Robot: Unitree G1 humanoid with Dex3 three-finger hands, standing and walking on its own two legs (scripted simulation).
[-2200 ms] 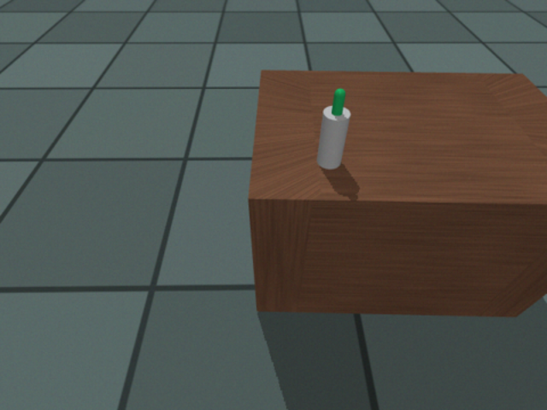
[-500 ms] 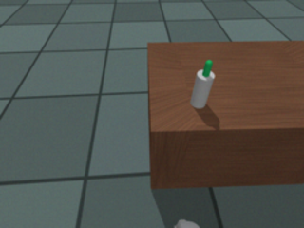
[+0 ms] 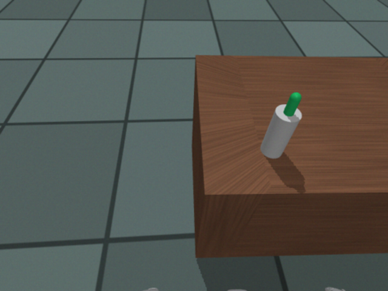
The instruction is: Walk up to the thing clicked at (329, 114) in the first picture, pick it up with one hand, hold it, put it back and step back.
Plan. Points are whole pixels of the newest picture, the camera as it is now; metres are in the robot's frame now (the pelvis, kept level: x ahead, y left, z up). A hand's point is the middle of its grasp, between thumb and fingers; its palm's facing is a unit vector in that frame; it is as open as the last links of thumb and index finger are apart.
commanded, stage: walk up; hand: right
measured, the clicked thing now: (282, 125) +0.52 -0.24 +0.01
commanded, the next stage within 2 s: stand in 1.12 s
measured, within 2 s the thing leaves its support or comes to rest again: neither
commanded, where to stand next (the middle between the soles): +0.07 -0.02 m, yaw +0 degrees
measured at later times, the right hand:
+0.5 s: hand out of the picture +0.11 -0.26 -0.13, palm faces -0.02 +0.94 -0.34, open 7.4 cm
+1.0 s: hand out of the picture +0.08 -0.25 -0.12, palm faces -0.01 +0.94 -0.35, open 7.4 cm
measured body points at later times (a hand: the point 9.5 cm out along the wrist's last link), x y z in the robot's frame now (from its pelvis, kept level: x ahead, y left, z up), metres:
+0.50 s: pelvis +0.01 -0.01 +0.02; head +0.02 -0.01 +0.47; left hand +0.10 +0.29 -0.10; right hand +0.11 -0.31 -0.10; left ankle +0.05 +0.13 -0.71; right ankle -0.01 -0.13 -0.71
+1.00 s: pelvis +0.01 +0.00 +0.03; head +0.02 +0.01 +0.48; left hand +0.09 +0.30 -0.10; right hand +0.08 -0.30 -0.10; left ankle +0.05 +0.13 -0.71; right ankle -0.01 -0.13 -0.71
